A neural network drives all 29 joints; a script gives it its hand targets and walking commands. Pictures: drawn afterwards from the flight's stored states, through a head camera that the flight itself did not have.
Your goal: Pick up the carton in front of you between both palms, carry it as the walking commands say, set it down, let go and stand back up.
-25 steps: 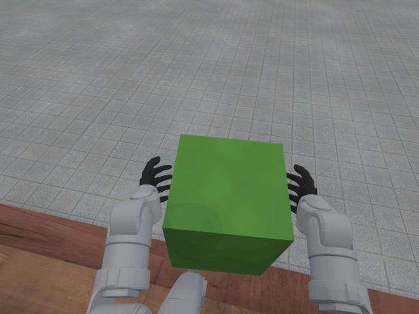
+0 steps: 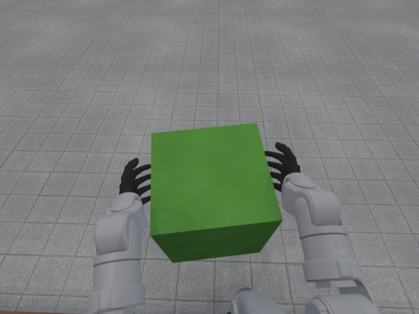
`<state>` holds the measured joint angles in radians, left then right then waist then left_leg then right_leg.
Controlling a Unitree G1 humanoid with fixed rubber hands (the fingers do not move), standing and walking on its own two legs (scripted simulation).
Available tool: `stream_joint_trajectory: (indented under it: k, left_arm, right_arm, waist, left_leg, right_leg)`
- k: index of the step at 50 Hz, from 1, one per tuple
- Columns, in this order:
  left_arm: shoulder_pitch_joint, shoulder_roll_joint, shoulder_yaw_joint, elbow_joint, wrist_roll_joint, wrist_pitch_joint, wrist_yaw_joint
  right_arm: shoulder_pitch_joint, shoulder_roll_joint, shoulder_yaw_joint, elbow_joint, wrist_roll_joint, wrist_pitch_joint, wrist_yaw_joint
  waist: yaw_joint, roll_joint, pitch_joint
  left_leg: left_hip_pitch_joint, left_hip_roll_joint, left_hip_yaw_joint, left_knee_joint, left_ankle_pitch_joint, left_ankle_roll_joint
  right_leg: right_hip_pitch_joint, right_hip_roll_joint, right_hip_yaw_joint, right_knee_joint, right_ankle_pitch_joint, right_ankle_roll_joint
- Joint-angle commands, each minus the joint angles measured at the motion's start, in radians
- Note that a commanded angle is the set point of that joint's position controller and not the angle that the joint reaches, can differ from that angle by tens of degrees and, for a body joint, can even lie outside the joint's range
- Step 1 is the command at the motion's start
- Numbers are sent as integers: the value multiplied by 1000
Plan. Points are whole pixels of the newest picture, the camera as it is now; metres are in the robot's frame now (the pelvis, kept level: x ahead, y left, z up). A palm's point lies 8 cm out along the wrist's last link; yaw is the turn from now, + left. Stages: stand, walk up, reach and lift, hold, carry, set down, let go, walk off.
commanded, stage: carry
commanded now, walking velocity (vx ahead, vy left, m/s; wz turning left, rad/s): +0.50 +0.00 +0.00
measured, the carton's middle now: (211, 199) +0.35 -0.01 -0.01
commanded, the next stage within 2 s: none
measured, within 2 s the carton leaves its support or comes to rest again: neither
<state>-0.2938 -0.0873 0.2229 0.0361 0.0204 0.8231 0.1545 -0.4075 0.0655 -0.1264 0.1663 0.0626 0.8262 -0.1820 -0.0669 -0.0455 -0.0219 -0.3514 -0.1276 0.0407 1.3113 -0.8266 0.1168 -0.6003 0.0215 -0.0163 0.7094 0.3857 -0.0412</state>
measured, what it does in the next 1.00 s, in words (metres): goes down: right foot 0.18 m lower, then left foot 0.18 m lower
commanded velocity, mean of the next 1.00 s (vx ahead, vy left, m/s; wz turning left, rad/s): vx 0.50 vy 0.00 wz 0.00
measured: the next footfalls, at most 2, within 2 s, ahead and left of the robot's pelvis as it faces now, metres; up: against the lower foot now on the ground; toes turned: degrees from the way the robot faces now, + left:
right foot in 0.04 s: +0.14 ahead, -0.07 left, -0.18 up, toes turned +1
left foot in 0.44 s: +0.56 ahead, +0.08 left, -0.35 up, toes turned +1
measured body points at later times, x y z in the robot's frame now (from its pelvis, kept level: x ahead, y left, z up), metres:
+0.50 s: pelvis +0.41 +0.01 -0.24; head +0.41 +0.02 +0.21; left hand +0.76 +0.16 -0.15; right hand +0.74 -0.15 -0.15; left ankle +0.52 +0.07 -0.96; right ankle +0.19 -0.08 -0.72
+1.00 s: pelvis +0.75 -0.03 -0.23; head +0.78 -0.04 +0.22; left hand +1.08 +0.13 -0.17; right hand +1.09 -0.17 -0.17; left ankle +0.61 +0.07 -0.87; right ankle +0.83 -0.11 -0.96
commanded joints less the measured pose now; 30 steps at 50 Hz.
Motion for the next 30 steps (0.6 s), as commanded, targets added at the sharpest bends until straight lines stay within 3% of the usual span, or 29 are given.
stream_joint_trajectory:
  k: [1,2,3,4,5,6,7,8,9,10,11,12,13,14,16,17,18,19,20,21,22,23,24,25,26,27,28,29,30]
  left_arm:
    - [-559,-699,-658,-96,-218,1,-47]
    - [-535,-682,-653,-82,-210,14,-48]
    - [-535,-654,-652,-44,-222,21,-44]
    - [-541,-666,-680,-19,-265,38,-42]
    - [-572,-689,-703,-22,-301,44,-42]
    - [-568,-717,-693,-2,-331,54,-46]
    - [-647,-725,-700,-28,-341,45,-45]
    - [-675,-789,-710,-11,-356,45,-54]
    - [-723,-839,-715,-12,-373,42,-65]
    - [-729,-866,-720,-9,-383,37,-75]
    - [-732,-889,-717,-6,-380,32,-82]
    - [-732,-902,-716,-13,-375,24,-90]
    - [-719,-881,-710,-16,-363,12,-90]
    - [-718,-893,-710,-22,-365,4,-93]
    - [-670,-871,-701,-30,-350,-5,-86]
    - [-636,-847,-682,-27,-336,-9,-78]
    - [-583,-827,-670,-18,-317,-6,-71]
    - [-545,-804,-664,-7,-296,-2,-64]
    - [-538,-790,-666,-8,-280,3,-58]
    - [-517,-777,-663,2,-260,8,-53]
    - [-529,-760,-648,9,-233,13,-44]
    - [-519,-742,-619,29,-212,29,-38]
    - [-479,-707,-615,31,-207,48,-29]
    - [-430,-695,-604,2,-209,55,-22]
    - [-437,-686,-588,-22,-213,51,-16]
    - [-482,-718,-599,-49,-212,47,-16]
    - [-518,-736,-586,-65,-203,39,-21]
    - [-538,-751,-585,-73,-195,27,-28]
    - [-544,-784,-591,-74,-184,17,-34]
  right_arm:
    - [-393,774,519,-128,142,-9,82]
    - [-401,739,486,-130,107,-5,69]
    - [-396,694,443,-142,65,8,56]
    - [-324,622,382,-108,24,23,36]
    - [-316,586,342,-115,4,28,18]
    - [-340,573,340,-112,3,28,7]
    - [-346,603,337,-143,11,28,19]
    - [-432,608,339,-192,19,19,27]
    - [-499,647,369,-212,37,8,36]
    - [-544,682,387,-233,50,-5,43]
    - [-564,712,403,-235,57,-12,51]
    - [-579,733,418,-237,64,-22,56]
    - [-554,726,424,-230,56,-33,56]
    - [-548,768,450,-228,72,-33,62]
    - [-547,757,486,-251,91,-35,63]
    - [-533,747,499,-267,96,-33,60]
    - [-524,732,500,-275,91,-29,55]
    - [-498,708,492,-273,89,-22,51]
    - [-463,690,489,-270,87,-17,49]
    - [-443,665,480,-268,78,-9,49]
    - [-462,643,482,-267,74,3,52]
    - [-453,601,477,-242,82,16,51]
    - [-411,586,476,-205,101,23,42]
    - [-356,595,479,-195,122,26,34]
    - [-336,639,491,-201,143,23,35]
    - [-398,693,525,-229,176,18,46]
    - [-482,749,562,-272,199,9,60]
    - [-517,810,588,-290,228,5,78]
    - [-565,847,613,-310,254,-4,94]
  waist:
    - [227,87,-378]
    - [296,-78,-288]
    - [199,-203,-303]
    - [140,-64,-345]
    - [173,77,-314]
    - [151,249,-266]
    - [115,27,-341]
    - [129,9,-315]
    - [136,16,-298]
    - [150,19,-333]
    - [144,-9,-326]
    - [181,60,-276]
    - [196,55,-289]
    - [199,82,-280]
    - [224,16,-283]
    - [224,-65,-275]
    - [229,-76,-278]
    - [207,-73,-285]
    - [123,-66,-330]
    - [77,-47,-328]
    - [40,46,-289]
    - [50,177,-333]
    - [1,320,-454]
    - [-55,322,-562]
    - [-49,197,-595]
    - [-48,87,-534]
    - [-30,84,-509]
    - [-5,25,-429]
    - [2,53,-429]
  left_leg:
    - [-125,175,-22,201,1088,-71]
    - [-298,65,47,641,653,-97]
    - [-658,9,18,753,22,-111]
    - [-760,56,-68,624,109,-92]
    - [-765,94,-102,492,174,-74]
    - [-681,136,-70,251,289,-66]
    - [-644,169,-147,93,377,-76]
    - [-575,194,-159,-19,374,-81]
    - [-474,189,-134,-92,436,-89]
    - [-465,169,-81,15,591,-83]
    - [-509,177,-82,-40,640,-60]
    - [-672,201,-148,-261,893,-54]
    - [-695,155,-83,-359,964,-45]
    - [-523,155,-46,-546,1175,-56]
    - [-223,105,28,-741,1312,-66]
    - [-149,99,43,-785,1320,-57]
    - [-95,96,53,-819,1334,-48]
    - [-78,125,33,-903,1354,-34]
    - [22,162,12,-981,1370,-25]
    - [123,159,51,-1040,1347,-24]
    - [276,172,61,-995,1198,0]
    - [603,333,-105,-694,1553,41]
    - [885,475,-364,-547,1708,167]
    - [926,539,-569,-650,1275,275]
    - [810,512,-654,-762,850,291]
    - [724,471,-638,-776,845,241]
    - [596,493,-646,-757,968,250]
    - [413,463,-555,-797,942,231]
    - [350,432,-520,-824,899,219]
  right_leg:
    - [588,65,-138,-117,-53,-37]
    - [667,-16,-42,-256,-65,-131]
    - [931,-219,278,30,385,-222]
    - [935,-277,438,11,283,-255]
    - [847,-278,490,-5,157,-291]
    - [666,-207,445,-34,-36,-209]
    - [632,-343,630,-33,-5,-341]
    - [508,-345,707,-60,-100,-366]
    - [444,-316,633,-81,-43,-342]
    - [449,-296,578,-23,-27,-296]
    - [495,-258,535,3,-58,-260]
    - [596,-149,476,126,-303,-213]
    - [655,-94,420,154,-312,-196]
    - [518,-52,320,192,-403,-167]
    - [394,10,189,195,-479,-140]
    - [376,11,170,225,-473,-129]
    - [385,15,162,279,-477,-121]
    - [448,5,160,360,-467,-118]
    - [491,-20,156,451,-429,-120]
    - [471,-22,124,598,-332,-111]
    - [312,14,61,823,-504,-80]
    - [-36,74,27,1042,-1132,-37]
    - [-304,66,76,1150,-1181,-6]
    - [-420,42,70,1204,-1112,0]
    - [-417,4,84,1139,-1079,-5]
    - [-443,-34,105,966,-889,-7]
    - [-395,-43,114,933,-861,-1]
    - [-344,-65,100,807,-834,5]
    - [-294,-75,86,744,-853,5]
